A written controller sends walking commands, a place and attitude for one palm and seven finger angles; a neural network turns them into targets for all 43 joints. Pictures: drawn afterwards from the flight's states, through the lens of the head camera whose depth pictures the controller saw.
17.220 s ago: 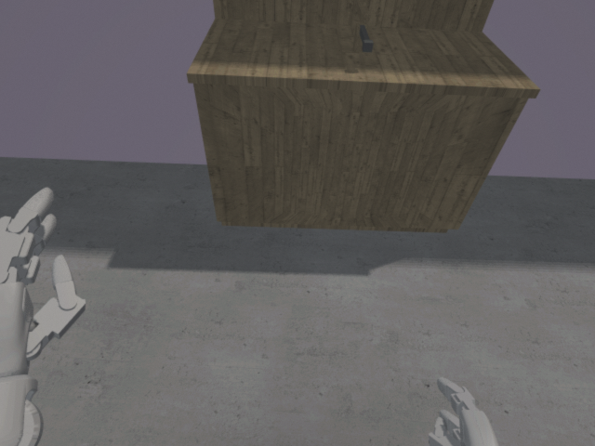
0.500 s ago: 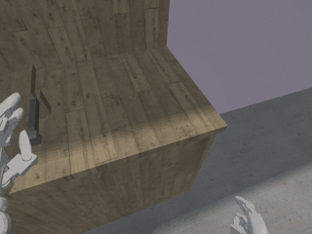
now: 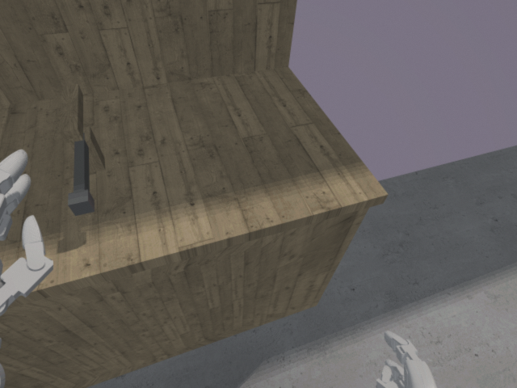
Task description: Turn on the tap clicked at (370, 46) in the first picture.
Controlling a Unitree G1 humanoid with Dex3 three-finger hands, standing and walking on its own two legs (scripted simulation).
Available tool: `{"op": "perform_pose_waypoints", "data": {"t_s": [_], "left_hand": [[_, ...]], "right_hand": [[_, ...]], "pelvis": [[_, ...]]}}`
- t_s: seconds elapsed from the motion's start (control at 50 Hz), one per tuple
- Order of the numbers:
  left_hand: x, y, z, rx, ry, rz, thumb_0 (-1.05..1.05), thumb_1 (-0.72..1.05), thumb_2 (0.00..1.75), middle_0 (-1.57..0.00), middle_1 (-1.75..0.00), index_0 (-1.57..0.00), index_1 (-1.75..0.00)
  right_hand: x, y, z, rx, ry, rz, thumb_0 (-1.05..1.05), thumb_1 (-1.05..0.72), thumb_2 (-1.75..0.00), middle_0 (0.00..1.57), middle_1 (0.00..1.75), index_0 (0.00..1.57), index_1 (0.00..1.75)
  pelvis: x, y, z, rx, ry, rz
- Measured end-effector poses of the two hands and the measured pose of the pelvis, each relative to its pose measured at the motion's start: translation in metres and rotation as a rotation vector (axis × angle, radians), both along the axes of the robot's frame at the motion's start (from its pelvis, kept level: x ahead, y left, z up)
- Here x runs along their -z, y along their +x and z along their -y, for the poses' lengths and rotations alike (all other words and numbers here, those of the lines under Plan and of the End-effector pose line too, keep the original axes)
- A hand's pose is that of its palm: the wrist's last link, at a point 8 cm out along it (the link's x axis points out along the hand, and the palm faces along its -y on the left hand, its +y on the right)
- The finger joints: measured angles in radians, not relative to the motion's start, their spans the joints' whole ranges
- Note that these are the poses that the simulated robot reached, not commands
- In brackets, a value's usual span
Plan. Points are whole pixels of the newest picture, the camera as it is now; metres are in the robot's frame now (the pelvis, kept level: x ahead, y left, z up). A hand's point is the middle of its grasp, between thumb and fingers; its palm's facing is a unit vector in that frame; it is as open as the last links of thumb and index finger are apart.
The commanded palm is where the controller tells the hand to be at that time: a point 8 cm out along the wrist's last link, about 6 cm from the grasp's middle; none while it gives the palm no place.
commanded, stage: shuffle to correct the standing spot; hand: left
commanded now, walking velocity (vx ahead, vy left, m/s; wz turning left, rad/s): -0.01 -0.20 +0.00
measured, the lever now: (81, 202) +0.36 +0.31 +0.07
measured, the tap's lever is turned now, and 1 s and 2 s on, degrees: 0 0 0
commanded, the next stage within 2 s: come to a stop and stand still in 0.48 s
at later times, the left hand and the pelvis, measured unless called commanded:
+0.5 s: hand (82, 239) +0.24 +0.22 +0.17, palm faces +0.33 -0.83 -0.44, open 7.4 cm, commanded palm +0.17 +0.25 +0.18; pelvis +0.01 -0.03 +0.00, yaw +0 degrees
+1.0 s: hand (99, 250) +0.23 +0.19 +0.17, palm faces +0.44 -0.83 -0.35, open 7.4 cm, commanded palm +0.16 +0.24 +0.18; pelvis +0.02 -0.05 +0.00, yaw +3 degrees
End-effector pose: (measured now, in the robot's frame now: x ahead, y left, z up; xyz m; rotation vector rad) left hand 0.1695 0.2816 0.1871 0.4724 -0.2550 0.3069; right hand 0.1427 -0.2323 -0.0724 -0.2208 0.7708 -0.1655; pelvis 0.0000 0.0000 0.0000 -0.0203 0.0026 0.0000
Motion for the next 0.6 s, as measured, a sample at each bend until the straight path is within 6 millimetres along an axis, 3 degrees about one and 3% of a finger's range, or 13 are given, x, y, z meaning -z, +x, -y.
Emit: {"op": "perform_pose_waypoints", "data": {"t_s": [0.1, 0.2, 0.3, 0.44, 0.6], "left_hand": [[0.001, 0.0, -0.009, -0.041, 0.008, 0.024, 0.01, 0.89, 0.89, -0.21, -0.3, -0.21, -0.3], [0.002, 0.004, 0.003, -0.029, -0.001, 0.024, 0.01, 0.89, 0.89, -0.21, -0.3, -0.21, -0.3], [0.009, 0.007, 0.015, 0.014, -0.054, 0.019, 0.01, 0.89, 0.89, -0.21, -0.3, -0.21, -0.3], [0.008, 0.025, 0.012, 0.016, 0.012, 0.007, 0.01, 0.88, 0.89, -0.21, -0.3, -0.21, -0.3], [-0.014, 0.028, 0.055, 0.048, 0.104, 0.028, 0.01, 0.89, 0.89, -0.21, -0.3, -0.21, -0.3]], "right_hand": [[0.006, -0.003, -0.012, -0.028, 0.038, 0.01, 0.02, -0.91, -0.9, 0.2, 0.3, 0.2, 0.3], [0.013, -0.001, -0.016, -0.055, 0.097, 0.013, 0.02, -0.91, -0.9, 0.2, 0.3, 0.2, 0.3], [0.008, 0.0, -0.007, -0.04, 0.067, -0.01, 0.02, -0.91, -0.9, 0.2, 0.3, 0.2, 0.3], [0.005, 0.01, 0.009, -0.024, 0.011, -0.024, 0.02, -0.91, -0.9, 0.2, 0.3, 0.2, 0.3], [0.011, 0.029, 0.03, -0.056, 0.096, 0.01, 0.02, -0.91, -0.9, 0.2, 0.3, 0.2, 0.3]], "pelvis": [[0.004, -0.005, -0.002, -0.007, 0.004, 0.019], [0.006, -0.007, 0.005, -0.021, -0.025, 0.039], [0.004, 0.0, 0.009, -0.01, 0.0, 0.018], [0.004, 0.007, 0.017, 0.002, 0.029, 0.013], [0.004, 0.013, 0.046, -0.031, -0.032, 0.028]]}}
